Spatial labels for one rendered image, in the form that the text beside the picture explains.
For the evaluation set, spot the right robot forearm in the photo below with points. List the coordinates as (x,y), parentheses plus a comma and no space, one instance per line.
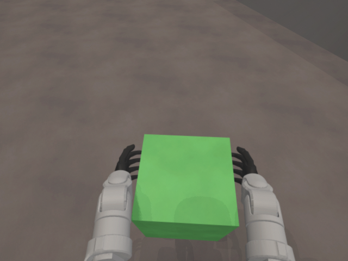
(266,240)

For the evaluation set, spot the robot right hand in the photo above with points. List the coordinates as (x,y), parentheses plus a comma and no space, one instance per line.
(247,164)

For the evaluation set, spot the left robot forearm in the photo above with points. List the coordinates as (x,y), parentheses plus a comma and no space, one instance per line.
(111,236)

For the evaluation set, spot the robot left hand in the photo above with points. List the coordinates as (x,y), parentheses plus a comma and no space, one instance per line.
(124,162)

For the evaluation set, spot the carton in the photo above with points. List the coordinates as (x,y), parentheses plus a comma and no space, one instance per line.
(185,188)

